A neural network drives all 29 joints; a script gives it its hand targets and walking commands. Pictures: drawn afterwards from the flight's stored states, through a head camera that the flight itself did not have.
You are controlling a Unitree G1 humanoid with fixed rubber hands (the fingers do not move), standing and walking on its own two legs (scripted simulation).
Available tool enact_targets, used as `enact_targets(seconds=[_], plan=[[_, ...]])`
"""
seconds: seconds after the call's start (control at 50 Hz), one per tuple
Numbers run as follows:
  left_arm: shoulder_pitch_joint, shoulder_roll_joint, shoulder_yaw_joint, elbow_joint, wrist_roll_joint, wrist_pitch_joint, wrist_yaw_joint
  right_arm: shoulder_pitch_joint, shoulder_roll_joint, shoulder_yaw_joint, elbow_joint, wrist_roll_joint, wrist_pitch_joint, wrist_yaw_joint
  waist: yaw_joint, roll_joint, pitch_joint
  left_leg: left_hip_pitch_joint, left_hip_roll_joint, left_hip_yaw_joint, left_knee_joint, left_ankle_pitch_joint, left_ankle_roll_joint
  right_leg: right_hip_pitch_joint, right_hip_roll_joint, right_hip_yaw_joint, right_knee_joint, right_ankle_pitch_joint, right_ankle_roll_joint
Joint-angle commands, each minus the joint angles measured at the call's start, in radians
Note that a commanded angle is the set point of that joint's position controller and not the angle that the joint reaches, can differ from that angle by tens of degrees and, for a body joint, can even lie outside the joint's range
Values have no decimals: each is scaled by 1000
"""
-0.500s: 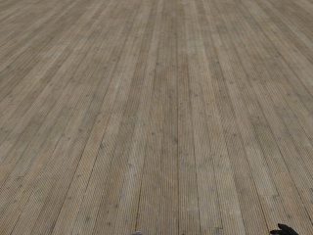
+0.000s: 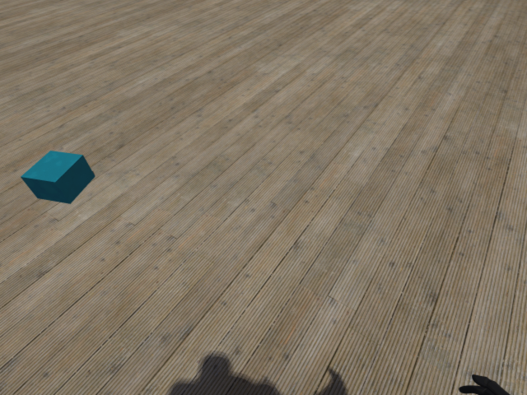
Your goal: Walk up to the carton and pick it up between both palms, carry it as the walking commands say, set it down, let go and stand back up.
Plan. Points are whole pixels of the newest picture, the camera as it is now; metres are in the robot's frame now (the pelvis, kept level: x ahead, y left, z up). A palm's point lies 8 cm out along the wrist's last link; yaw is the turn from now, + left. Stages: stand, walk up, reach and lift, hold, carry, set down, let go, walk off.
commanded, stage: walk up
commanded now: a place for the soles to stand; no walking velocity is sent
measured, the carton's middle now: (60, 176) +1.34 +1.30 -0.68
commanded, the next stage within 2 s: none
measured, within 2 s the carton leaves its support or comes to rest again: neither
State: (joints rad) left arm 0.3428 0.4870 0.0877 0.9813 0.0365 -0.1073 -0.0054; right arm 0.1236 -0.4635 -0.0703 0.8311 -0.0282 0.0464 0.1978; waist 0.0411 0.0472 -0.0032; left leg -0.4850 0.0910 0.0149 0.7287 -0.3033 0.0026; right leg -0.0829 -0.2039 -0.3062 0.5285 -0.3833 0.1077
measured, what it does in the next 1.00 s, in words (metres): walks ahead, turning left: left foot, then right foot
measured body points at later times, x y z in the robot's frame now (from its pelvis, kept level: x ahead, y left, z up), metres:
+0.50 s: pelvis +0.16 +0.09 +0.01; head +0.17 +0.06 +0.46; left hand +0.07 +0.43 -0.07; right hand +0.38 -0.16 -0.11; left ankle +0.19 +0.26 -0.69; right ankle +0.16 -0.06 -0.72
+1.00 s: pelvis +0.32 +0.23 +0.00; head +0.33 +0.21 +0.44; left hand +0.17 +0.54 -0.09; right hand +0.58 +0.02 -0.13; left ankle +0.29 +0.35 -0.68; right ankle +0.40 +0.11 -0.72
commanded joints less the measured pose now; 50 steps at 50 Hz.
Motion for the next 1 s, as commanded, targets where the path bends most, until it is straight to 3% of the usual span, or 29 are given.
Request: enact_targets(seconds=[0.0,0.02,0.04,0.08,0.14,0.2,0.22,0.24,0.26,0.28,0.32,0.4,0.46,0.52,0.56,0.58,0.6,0.62,0.64,0.66,0.72,0.76,0.78,0.8,0.82,0.84,0.86,0.9,0.98], plan=[[-70,229,74,-89,-2,-5,4,52,-257,-98,-7,14,-65,-40,-147,61,-146,510,-142,72,-197,-48,81,-268,-33,-38,323,292,-188],[-85,140,44,-123,-21,-6,-4,157,-359,-129,10,-8,-64,-65,-198,338,-155,633,75,-376,-348,-228,196,-568,68,-24,613,-91,-130],[-160,176,50,-166,-24,-5,-8,140,-407,-134,-18,15,-50,-73,-187,318,-108,621,194,-691,-469,-305,291,-758,131,131,681,-220,-128],[-147,234,53,-126,-24,-18,-17,51,-330,-116,-24,37,-38,-90,-134,65,-76,529,174,-530,-438,-168,262,-675,49,225,586,-100,-148],[-24,227,49,-78,-29,-21,-8,-53,-265,-102,-65,28,-43,-92,-71,118,-60,296,74,-328,-380,-15,258,-434,40,231,310,-70,-124],[28,223,64,-81,-31,-30,3,-89,-244,-93,-102,-1,-38,-76,-35,54,-67,169,102,-428,-346,-114,262,-293,85,242,174,35,-133],[120,231,73,-57,-30,-34,4,-166,-244,-91,-140,1,-34,-71,38,12,-77,-23,59,-393,-281,-242,221,-86,82,265,69,104,-159],[268,291,97,-36,-21,-34,16,-268,-183,-72,-170,10,-35,-67,155,-128,-86,-295,-109,-180,-60,-326,88,179,-9,400,-193,-114,-180],[244,418,136,-42,-3,-29,29,-288,-111,-47,-182,6,-42,-75,170,-425,-13,-470,-205,-126,276,-214,20,133,-327,813,-454,-479,-223],[43,389,120,-109,1,-32,35,-253,-203,-50,-149,-7,-44,-87,95,-247,110,-480,-96,-219,367,-129,-2,46,-395,874,-441,-477,-288],[-39,296,88,-139,-22,-47,29,-150,-209,-59,-99,-7,-57,-69,14,-106,66,-394,-40,-177,354,-14,-30,104,-318,627,-357,-198,-309],[-90,294,92,-151,-3,-43,14,-132,-198,-65,-71,18,-56,-35,-13,-230,87,-165,20,-36,167,33,-46,-8,-203,232,-325,126,-274],[-49,277,79,-145,-19,-37,6,-200,-140,-39,-66,23,-64,-27,24,-204,100,-46,-10,69,-23,58,-12,-25,-128,61,-266,355,-243],[-125,306,81,-172,-23,-19,2,-46,-156,-55,-35,21,-61,-39,-78,-234,-2,189,-52,143,-48,104,21,-116,-176,58,-148,291,-236],[-52,226,50,-169,-37,-5,-1,116,-207,-88,36,19,-70,-65,-132,6,-114,447,-158,161,-149,9,82,-184,-47,-36,249,474,-194],[-45,203,30,-193,-46,-4,-2,283,-275,-124,67,15,-71,-91,-236,175,-198,664,-34,-89,-226,-175,153,-406,-4,-16,597,360,-164],[-118,143,12,-260,-49,-17,-19,255,-377,-134,40,22,-72,-113,-216,371,-143,741,203,-644,-422,-163,252,-742,142,83,810,-175,-124],[-208,227,32,-263,-45,-14,-14,191,-363,-121,24,49,-76,-121,-205,106,-140,629,262,-684,-447,-237,305,-708,44,267,765,-108,-145],[-185,242,34,-248,-52,-24,-25,136,-330,-121,25,37,-75,-128,-174,28,-120,609,232,-569,-433,-129,294,-724,31,250,739,-52,-150],[-129,217,21,-211,-54,-26,-24,133,-302,-109,11,34,-86,-137,-138,61,-63,537,212,-459,-410,43,291,-691,15,258,669,-12,-143],[-24,192,26,-149,-49,-22,-27,1,-254,-93,-28,17,-97,-130,-57,116,-16,228,139,-260,-392,40,269,-417,10,262,339,-143,-131],[38,190,41,-117,-44,-24,-30,-44,-255,-90,-58,3,-100,-117,-23,80,-30,118,140,-250,-369,0,263,-252,53,204,189,8,-142],[147,190,44,-89,-47,-28,-27,-90,-241,-92,-71,8,-95,-115,33,58,-71,-2,77,-184,-263,-88,222,-67,85,180,69,146,-150],[233,251,84,-62,-38,-32,-15,-135,-171,-67,-88,11,-88,-107,101,-67,-51,-201,-45,-92,-67,-232,138,113,71,237,-21,49,-176],[289,357,121,-60,-21,-33,-1,-137,-74,-30,-109,12,-91,-112,160,-367,-43,-400,-210,-21,235,-315,69,188,-145,558,-248,-307,-188],[158,395,119,-121,-5,-35,10,-156,-113,-30,-117,13,-87,-125,112,-271,17,-454,-152,-185,408,-214,49,37,-345,926,-471,-611,-280],[13,381,101,-151,-23,-34,7,-107,-191,-50,-89,22,-90,-121,29,-156,80,-433,-75,-203,444,-110,21,7,-362,884,-452,-573,-329],[-68,271,79,-174,-29,-44,-1,-53,-207,-48,-46,17,-105,-111,-8,-158,89,-411,-22,-147,349,-45,-10,63,-280,631,-339,-281,-340],[-27,282,69,-158,-28,-41,-9,-122,-174,-46,-29,21,-113,-85,20,-183,108,-200,13,-33,139,-38,-12,-45,-232,341,-302,54,-314]])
